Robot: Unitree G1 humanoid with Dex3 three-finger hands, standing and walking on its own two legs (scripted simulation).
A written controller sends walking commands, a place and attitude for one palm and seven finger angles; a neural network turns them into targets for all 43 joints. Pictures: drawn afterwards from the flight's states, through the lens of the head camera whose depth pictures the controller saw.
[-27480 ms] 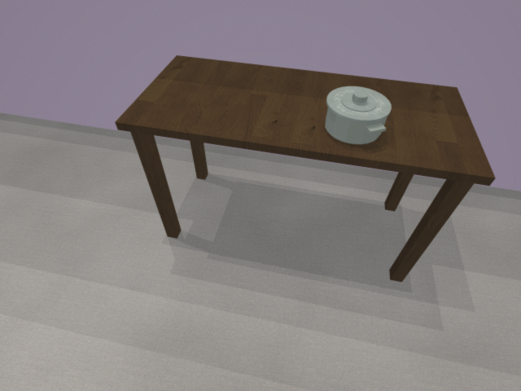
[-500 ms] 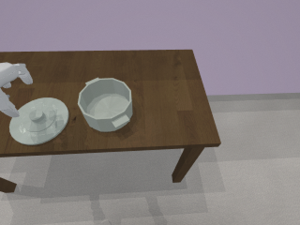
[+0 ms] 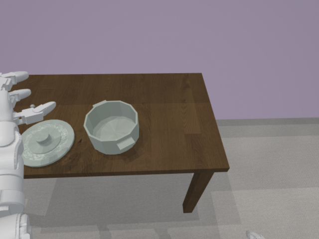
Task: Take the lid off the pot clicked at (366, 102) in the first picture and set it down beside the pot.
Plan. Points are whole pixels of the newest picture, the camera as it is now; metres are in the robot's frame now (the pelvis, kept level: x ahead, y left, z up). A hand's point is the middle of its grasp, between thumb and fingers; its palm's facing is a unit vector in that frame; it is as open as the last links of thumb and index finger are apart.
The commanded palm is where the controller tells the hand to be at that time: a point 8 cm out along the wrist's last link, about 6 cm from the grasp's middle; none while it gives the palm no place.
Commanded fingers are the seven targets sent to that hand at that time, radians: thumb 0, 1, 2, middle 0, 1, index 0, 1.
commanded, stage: draw the hand back to the body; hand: left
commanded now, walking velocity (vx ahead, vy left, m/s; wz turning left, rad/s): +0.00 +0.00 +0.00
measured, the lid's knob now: (42, 137) +0.44 +0.41 -0.08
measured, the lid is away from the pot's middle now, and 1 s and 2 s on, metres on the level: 0.24 0.24 0.24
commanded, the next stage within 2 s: step back with the hand held close in 1.38 s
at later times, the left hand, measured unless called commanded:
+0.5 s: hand (21, 137) +0.29 +0.29 +0.15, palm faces +0.49 -0.81 -0.30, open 8.1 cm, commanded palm +0.23 +0.31 +0.16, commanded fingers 0.00 0.90 0.90 -0.20 -0.30 -0.20 -0.30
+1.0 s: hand (20, 185) +0.19 +0.24 +0.15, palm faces +0.45 -0.83 -0.33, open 7.4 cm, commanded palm +0.13 +0.27 +0.17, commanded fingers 0.00 0.90 0.90 -0.20 -0.30 -0.20 -0.30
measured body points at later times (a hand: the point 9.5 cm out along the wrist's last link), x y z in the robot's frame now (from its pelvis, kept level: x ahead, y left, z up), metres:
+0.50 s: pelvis +0.00 -0.02 +0.00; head -0.01 -0.03 +0.45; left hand +0.26 +0.33 +0.17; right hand +0.18 -0.25 -0.09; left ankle -0.05 +0.10 -0.74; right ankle -0.02 -0.13 -0.74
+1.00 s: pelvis -0.03 -0.02 +0.00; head -0.05 -0.04 +0.45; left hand +0.16 +0.28 +0.17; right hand +0.16 -0.24 -0.08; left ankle -0.05 +0.10 -0.74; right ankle -0.02 -0.13 -0.74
